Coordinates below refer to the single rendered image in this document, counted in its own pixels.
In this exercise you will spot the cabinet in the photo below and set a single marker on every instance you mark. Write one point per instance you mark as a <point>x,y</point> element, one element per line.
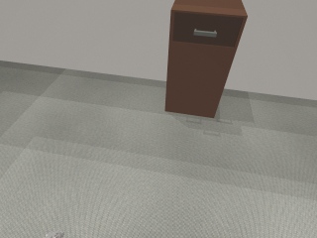
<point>197,73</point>

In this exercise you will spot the drawer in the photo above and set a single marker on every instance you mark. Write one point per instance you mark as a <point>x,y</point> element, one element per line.
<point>226,27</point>

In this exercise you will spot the handle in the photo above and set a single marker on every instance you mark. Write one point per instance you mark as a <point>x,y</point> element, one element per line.
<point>205,33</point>

